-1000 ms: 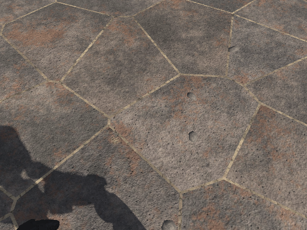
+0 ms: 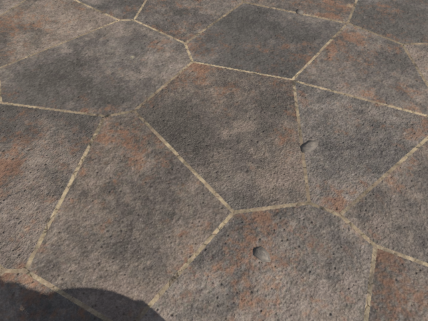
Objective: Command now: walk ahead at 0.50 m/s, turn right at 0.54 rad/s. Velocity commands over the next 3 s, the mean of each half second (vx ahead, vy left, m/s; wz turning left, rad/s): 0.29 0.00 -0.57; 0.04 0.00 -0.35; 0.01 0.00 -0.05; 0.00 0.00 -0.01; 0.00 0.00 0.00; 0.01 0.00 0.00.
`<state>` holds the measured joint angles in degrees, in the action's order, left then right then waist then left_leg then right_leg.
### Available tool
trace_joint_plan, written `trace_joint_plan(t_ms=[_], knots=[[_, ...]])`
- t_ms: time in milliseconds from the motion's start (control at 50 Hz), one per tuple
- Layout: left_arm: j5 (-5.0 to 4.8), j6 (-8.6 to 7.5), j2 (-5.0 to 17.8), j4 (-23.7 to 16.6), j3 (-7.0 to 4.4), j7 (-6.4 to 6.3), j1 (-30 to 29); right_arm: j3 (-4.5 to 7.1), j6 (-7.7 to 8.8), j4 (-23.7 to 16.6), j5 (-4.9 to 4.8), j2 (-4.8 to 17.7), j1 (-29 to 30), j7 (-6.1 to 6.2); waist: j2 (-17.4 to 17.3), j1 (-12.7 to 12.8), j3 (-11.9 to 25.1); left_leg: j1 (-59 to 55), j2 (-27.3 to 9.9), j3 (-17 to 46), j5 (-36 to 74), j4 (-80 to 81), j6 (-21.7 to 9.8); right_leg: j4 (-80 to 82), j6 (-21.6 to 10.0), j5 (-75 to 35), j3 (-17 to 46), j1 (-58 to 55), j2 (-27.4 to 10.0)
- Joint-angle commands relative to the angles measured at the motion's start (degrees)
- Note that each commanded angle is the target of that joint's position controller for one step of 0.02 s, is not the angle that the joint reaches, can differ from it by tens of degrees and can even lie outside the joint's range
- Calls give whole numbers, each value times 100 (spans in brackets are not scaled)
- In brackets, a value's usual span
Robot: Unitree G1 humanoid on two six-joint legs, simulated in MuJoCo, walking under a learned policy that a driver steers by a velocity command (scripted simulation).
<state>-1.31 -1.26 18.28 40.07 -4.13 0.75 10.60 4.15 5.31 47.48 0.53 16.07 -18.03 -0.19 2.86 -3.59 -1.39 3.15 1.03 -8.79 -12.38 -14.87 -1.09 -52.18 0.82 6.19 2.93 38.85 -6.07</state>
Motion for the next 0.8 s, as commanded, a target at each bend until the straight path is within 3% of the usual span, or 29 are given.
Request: trace_joint_plan(t_ms=[20,100,120,160,180,200,220,240,260,280,300,320,360,420,500,560,600,640,660,680,700,720,740,760,800], knots=[[10,-70,8,-453,61,125,-295,201,81,-393,-39,924,482,50,-519,96,-209,218,-1555,419,1589,748,-876,813,-77,-754,-99,-180,-68],[5,-44,107,-772,47,233,-872,271,-45,-203,-160,1120,195,51,-508,-36,-389,-453,-1746,122,1831,515,-711,1429,-315,-437,-344,-106,35],[32,-40,166,-835,16,257,-895,287,-99,-193,-179,1177,248,62,-539,33,-410,-576,-1744,5,2629,211,-634,1566,-399,-197,-469,-209,147],[105,-25,421,-802,-129,272,-372,336,-205,-234,-238,1350,328,125,-758,392,53,-688,-1631,-186,4908,-979,-453,1665,-603,256,-860,-1107,633],[107,-28,664,-595,-281,239,456,316,-244,-275,-275,1306,412,151,-665,848,504,-403,-1416,-328,5127,-2091,-273,2066,-771,-205,-941,-2205,916],[112,20,1046,-424,-452,121,1199,238,-209,-325,-194,1118,287,158,-249,1187,967,695,-1114,-370,3744,-3627,72,2285,-1016,-1412,-390,-3751,705],[132,41,1789,-541,-524,20,955,-21,-121,-603,172,312,-409,67,1518,412,1542,3268,-78,-166,-2279,-5911,532,1957,-2080,-3498,2271,-5878,-1036],[151,-13,1494,-846,-432,61,1083,-12,-11,-515,60,764,-301,3,734,851,2937,3437,136,1267,-2845,-6803,518,2572,-2666,-2995,3792,-6099,-1629],[154,-57,1168,-844,-331,108,834,80,-1,-683,-173,1040,404,-8,208,960,2321,3720,-154,1459,-2290,-6750,401,2752,-2357,-2981,2946,-5605,-1338],[60,-82,974,-783,-290,100,550,36,-7,-771,-164,932,624,47,-78,760,1534,3853,-347,1344,-1795,-6266,350,2830,-2062,-2729,2305,-4789,-1009],[21,-68,815,-806,-247,64,254,43,-52,-706,-56,919,652,124,-258,572,1077,3709,-521,1327,-1479,-5876,386,2949,-1864,-2623,1951,-4033,-800],[85,-48,748,-867,-216,27,41,75,-133,-699,-25,984,565,158,-133,359,905,3289,-601,1376,-1270,-5621,394,3111,-1806,-2667,1735,-3346,-662],[195,-33,791,-909,-229,-5,-153,67,-270,-653,7,885,384,181,-23,150,863,2791,-501,1302,-1099,-5238,473,3259,-1795,-2954,1526,-2624,-523],[148,11,911,-822,-270,-107,-99,-1,-347,-677,48,685,506,228,26,150,968,2683,-326,1286,-730,-4414,638,3186,-1729,-3121,1311,-2384,-345],[76,191,921,-800,-272,-241,-109,-27,-430,-801,-4,653,993,191,230,297,966,2530,-155,1405,-48,-3487,704,3167,-1449,-1458,1507,-2290,-116],[94,275,902,-788,-271,-254,-74,-18,-422,-920,-39,675,1304,154,435,407,765,2394,-20,1502,-118,-2849,655,3104,-1357,-571,1900,-2306,-69],[86,304,872,-786,-265,-240,-48,6,-362,-964,-46,718,1347,123,560,430,733,2231,62,1531,-340,-2433,588,2884,-1322,-772,2185,-2498,-91],[48,324,751,-809,-214,-245,-165,37,-290,-896,-51,733,1073,77,624,290,822,1773,16,1437,0,-1570,438,2528,-1163,-1078,2283,-2718,-43],[22,336,640,-799,-170,-256,-154,52,-250,-851,-29,735,924,58,578,209,796,1285,-115,1402,757,-819,298,2318,-963,-863,2215,-2608,124],[91,329,390,-774,-88,-256,136,103,-241,-910,74,1015,899,76,14,360,925,661,-964,2092,1504,-597,-19,1724,-658,214,1873,-2257,457],[135,296,252,-763,-52,-247,651,171,-313,-997,180,1413,1213,111,-1446,820,717,244,-1948,3231,3098,-599,-841,810,-269,2459,887,-1293,1381],[185,243,672,-792,-146,-261,437,126,-324,-916,215,1094,925,99,-1782,488,774,370,-2488,4056,3204,-445,-1605,-340,43,3280,676,-875,1289],[129,249,986,-713,-257,-270,344,86,-315,-941,135,959,926,93,-1306,396,705,381,-2288,3745,2983,-515,-1618,-1087,158,3055,786,-776,1177],[93,305,947,-596,-281,-291,308,64,-325,-937,64,854,1056,93,-987,429,633,400,-1929,3204,2747,-619,-1352,-1364,255,2747,786,-726,1132],[93,419,666,-526,-215,-313,264,3,-360,-921,-35,721,1231,95,-942,463,531,497,-1578,2645,2604,-651,-1097,-1336,404,2367,771,-819,1064]])
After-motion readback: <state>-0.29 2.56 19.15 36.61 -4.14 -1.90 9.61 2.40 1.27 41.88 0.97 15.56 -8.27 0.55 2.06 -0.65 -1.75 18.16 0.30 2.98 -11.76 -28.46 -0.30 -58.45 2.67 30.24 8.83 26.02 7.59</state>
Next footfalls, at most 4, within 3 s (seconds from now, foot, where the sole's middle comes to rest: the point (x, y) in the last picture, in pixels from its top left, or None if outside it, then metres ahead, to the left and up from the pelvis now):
0.20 right None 0.27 -0.15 -0.78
0.68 left None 0.39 0.04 -0.78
1.00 right None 0.23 -0.18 -0.78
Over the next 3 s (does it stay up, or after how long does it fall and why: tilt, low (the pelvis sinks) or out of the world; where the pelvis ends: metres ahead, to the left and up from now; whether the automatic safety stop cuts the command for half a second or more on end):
stays up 0.28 -0.06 -0.01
